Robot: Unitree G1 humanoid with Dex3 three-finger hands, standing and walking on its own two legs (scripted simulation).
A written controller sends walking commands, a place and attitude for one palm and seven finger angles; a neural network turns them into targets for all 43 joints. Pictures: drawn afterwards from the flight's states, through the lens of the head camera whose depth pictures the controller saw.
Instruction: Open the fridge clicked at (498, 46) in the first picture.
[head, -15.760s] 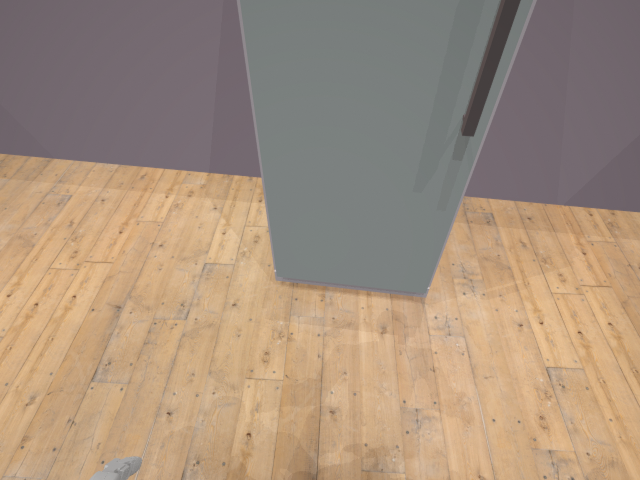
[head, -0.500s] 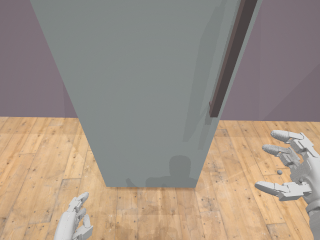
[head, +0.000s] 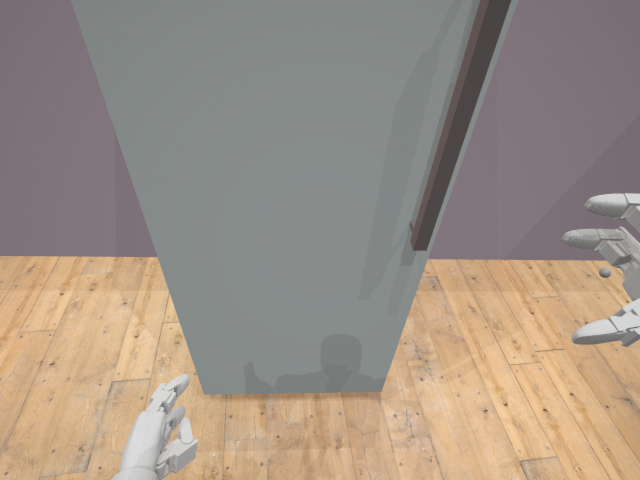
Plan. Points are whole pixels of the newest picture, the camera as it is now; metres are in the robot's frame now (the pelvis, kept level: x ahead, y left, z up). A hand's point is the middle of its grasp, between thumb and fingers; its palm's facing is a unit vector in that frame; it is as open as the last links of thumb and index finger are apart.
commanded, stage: raise the hand to about handle height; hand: right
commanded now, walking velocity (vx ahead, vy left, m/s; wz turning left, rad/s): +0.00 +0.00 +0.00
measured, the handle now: (450, 121) +0.53 -0.18 +0.23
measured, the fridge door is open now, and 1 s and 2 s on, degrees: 0 0 0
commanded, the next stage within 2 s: move the hooked fingers beside the handle in 0.56 s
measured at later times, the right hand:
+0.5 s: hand (591, 247) +0.30 -0.28 +0.21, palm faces +0.07 +0.99 -0.08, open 14.0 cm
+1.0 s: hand (556, 228) +0.33 -0.26 +0.21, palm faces +0.04 +1.00 -0.07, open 14.0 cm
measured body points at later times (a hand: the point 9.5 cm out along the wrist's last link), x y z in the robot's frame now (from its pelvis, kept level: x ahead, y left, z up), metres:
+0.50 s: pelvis +0.02 +0.00 +0.00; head -0.01 +0.01 +0.45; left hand +0.22 +0.22 -0.06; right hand +0.29 -0.33 +0.22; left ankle -0.02 +0.10 -0.74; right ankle +0.08 -0.12 -0.74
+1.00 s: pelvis +0.01 +0.00 +0.00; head -0.01 +0.02 +0.45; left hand +0.21 +0.22 -0.07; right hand +0.32 -0.31 +0.21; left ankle -0.02 +0.10 -0.74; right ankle +0.08 -0.12 -0.74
